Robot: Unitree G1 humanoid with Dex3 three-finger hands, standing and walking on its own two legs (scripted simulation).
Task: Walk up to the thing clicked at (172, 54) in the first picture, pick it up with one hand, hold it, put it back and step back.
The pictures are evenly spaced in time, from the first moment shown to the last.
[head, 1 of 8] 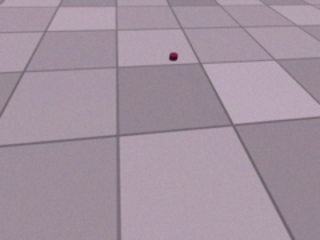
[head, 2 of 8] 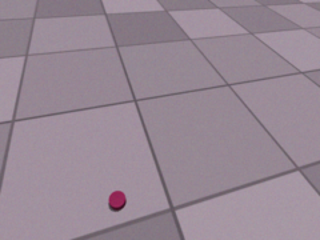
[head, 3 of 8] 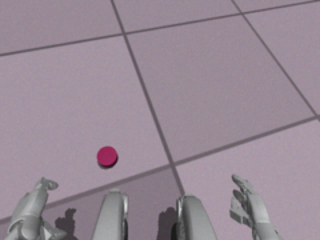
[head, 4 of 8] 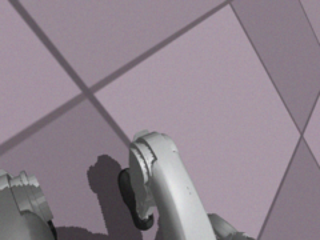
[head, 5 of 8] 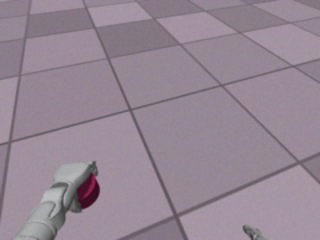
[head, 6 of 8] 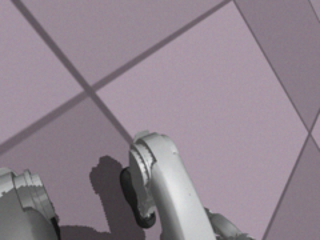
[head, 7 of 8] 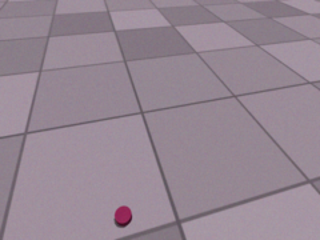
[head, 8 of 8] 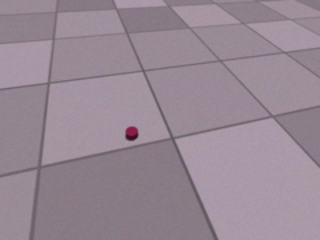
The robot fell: no
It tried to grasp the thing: yes
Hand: left
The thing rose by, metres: 0.67
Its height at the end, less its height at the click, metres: +0.00
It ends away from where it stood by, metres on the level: 0.02
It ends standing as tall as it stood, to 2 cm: yes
